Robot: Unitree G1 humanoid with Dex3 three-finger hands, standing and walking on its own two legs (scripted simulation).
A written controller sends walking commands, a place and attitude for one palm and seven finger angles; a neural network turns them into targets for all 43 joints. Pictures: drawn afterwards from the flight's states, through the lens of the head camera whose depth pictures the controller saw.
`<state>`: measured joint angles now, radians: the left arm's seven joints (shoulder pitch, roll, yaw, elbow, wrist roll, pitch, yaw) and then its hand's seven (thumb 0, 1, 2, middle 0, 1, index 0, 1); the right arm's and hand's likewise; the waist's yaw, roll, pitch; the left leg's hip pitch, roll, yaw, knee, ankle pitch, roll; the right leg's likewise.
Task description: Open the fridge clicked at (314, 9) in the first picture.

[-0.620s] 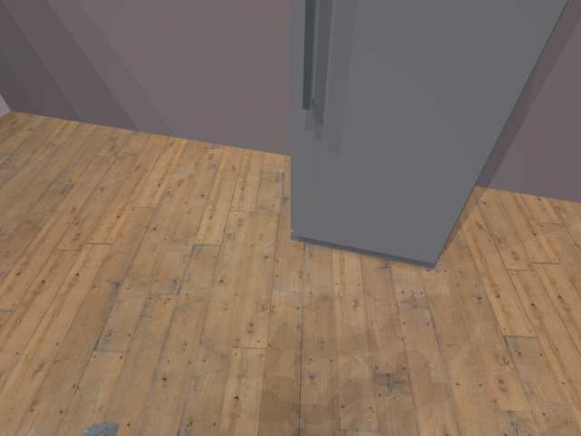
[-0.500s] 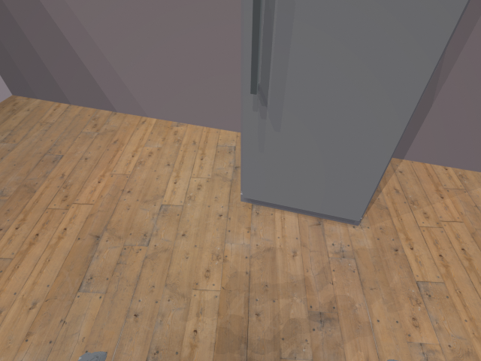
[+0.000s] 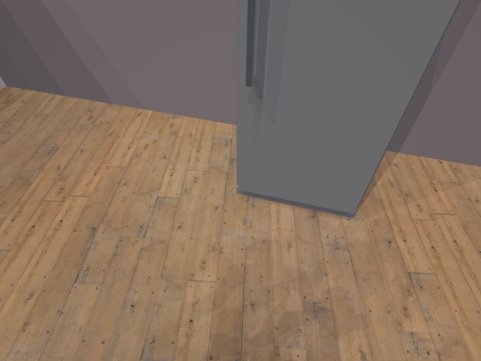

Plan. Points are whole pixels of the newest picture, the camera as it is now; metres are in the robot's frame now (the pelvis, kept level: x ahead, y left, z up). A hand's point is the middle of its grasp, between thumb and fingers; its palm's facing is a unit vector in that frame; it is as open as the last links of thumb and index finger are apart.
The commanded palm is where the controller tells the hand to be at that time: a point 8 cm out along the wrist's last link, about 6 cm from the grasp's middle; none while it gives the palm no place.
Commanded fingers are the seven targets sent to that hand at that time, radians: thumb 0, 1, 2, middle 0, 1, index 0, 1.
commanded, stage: stand and wait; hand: left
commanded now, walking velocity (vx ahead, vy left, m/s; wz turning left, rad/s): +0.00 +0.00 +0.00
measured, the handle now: (253, 10) +1.01 +0.02 +0.19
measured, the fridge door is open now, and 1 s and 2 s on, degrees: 0 0 0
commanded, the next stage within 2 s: look at it before walking up in 0.20 s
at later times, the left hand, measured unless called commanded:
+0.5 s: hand out of the picture +0.08 +0.25 -0.15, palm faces -0.03 -0.94 -0.34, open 7.4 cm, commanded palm none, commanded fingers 0.00 0.90 0.90 -0.20 -0.30 -0.20 -0.30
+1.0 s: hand out of the picture +0.09 +0.25 -0.15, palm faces -0.02 -0.94 -0.34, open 7.4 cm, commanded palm none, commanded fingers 0.00 0.90 0.90 -0.20 -0.30 -0.20 -0.30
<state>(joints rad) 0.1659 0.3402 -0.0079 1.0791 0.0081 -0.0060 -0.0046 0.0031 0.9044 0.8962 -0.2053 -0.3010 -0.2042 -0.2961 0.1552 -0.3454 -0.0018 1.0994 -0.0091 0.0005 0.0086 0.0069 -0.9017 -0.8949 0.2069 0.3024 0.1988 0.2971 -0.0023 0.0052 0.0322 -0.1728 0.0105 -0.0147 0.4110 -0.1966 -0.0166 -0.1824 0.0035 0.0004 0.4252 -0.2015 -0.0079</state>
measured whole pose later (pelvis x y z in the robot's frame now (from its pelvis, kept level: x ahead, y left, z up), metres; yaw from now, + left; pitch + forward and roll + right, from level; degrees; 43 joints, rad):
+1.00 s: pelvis +0.02 +0.00 +0.00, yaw +0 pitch -2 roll +0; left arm 0.14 0.33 -0.01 1.09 0.01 -0.01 0.00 0.00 0.91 0.90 -0.20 -0.30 -0.20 -0.30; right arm 0.12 -0.34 0.01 1.11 -0.01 0.00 0.00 0.01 -0.90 -0.89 0.21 0.30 0.20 0.30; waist 0.00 0.01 0.03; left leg -0.14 0.01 -0.02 0.37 -0.20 -0.02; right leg -0.15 0.00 0.00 0.38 -0.20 0.00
